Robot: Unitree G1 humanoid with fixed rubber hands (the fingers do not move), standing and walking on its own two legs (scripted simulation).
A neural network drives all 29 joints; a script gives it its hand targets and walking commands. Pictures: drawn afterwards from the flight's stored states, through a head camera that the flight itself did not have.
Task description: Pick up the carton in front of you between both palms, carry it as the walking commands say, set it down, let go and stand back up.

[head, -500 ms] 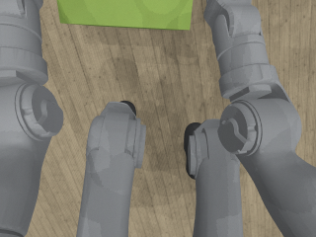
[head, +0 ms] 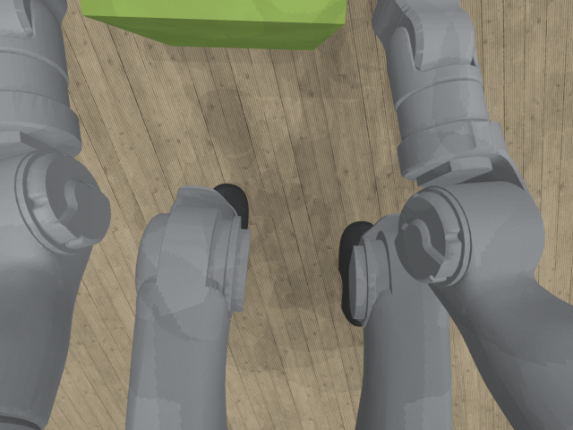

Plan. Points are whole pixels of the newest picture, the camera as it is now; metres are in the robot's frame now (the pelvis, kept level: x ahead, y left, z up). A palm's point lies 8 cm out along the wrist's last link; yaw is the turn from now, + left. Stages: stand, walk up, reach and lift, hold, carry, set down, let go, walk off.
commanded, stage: set down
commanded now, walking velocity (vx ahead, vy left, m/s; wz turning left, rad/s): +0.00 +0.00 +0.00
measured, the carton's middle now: out of the picture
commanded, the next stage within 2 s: let go in 1.30 s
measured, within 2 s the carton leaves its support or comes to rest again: neither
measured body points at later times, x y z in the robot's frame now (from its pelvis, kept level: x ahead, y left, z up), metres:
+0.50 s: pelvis -0.03 +0.01 +0.02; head +0.34 +0.10 +0.25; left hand +0.52 +0.36 -0.12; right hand +0.58 -0.01 -0.12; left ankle +0.11 +0.13 -0.35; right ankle +0.08 -0.13 -0.35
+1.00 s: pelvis +0.00 +0.01 +0.14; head +0.34 +0.10 +0.42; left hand +0.51 +0.37 +0.03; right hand +0.59 -0.01 +0.03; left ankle +0.11 +0.13 -0.35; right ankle +0.08 -0.13 -0.35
